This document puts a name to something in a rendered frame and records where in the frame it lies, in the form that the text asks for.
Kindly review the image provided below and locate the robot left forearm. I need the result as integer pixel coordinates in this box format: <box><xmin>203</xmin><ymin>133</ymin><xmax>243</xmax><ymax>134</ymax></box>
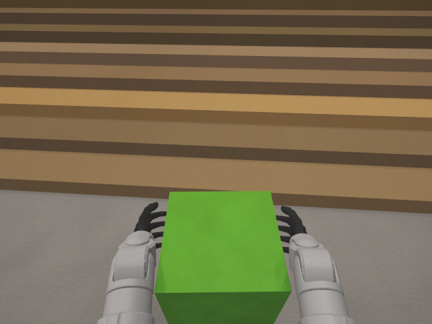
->
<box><xmin>97</xmin><ymin>231</ymin><xmax>157</xmax><ymax>324</ymax></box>

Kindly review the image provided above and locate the carton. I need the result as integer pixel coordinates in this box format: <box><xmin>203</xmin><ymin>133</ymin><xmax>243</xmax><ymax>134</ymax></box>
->
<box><xmin>155</xmin><ymin>191</ymin><xmax>292</xmax><ymax>324</ymax></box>

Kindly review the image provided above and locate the right robot hand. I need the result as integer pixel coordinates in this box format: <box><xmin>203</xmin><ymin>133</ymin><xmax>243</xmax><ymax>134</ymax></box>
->
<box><xmin>276</xmin><ymin>206</ymin><xmax>307</xmax><ymax>254</ymax></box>

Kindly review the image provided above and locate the left robot hand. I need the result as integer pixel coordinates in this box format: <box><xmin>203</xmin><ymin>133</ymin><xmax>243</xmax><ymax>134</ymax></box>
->
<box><xmin>134</xmin><ymin>202</ymin><xmax>167</xmax><ymax>249</ymax></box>

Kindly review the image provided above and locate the robot right forearm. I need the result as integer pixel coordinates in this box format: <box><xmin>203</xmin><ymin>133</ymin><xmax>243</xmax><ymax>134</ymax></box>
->
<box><xmin>289</xmin><ymin>234</ymin><xmax>356</xmax><ymax>324</ymax></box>

